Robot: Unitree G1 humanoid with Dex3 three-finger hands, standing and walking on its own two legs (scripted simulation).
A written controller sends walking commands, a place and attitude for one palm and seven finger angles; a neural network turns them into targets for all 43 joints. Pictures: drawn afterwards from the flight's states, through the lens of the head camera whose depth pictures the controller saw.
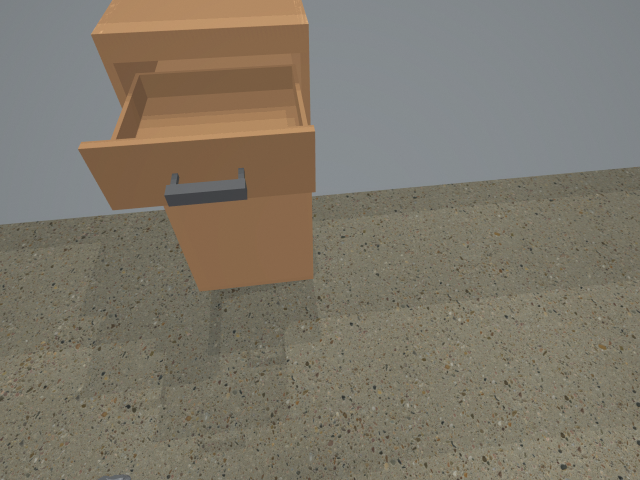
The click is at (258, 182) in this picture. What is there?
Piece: drawer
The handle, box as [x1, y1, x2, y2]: [164, 168, 246, 206]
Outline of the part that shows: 243,168 238,168 237,179 184,184 177,183 178,175 177,173 172,174 170,184 166,185 164,194 168,205 170,206 246,199 246,186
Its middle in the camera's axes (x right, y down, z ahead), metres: -0.20 -0.09 +0.68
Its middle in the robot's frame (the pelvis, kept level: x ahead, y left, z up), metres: +0.57 +0.23 +0.03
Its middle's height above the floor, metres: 0.80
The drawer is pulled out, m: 0.30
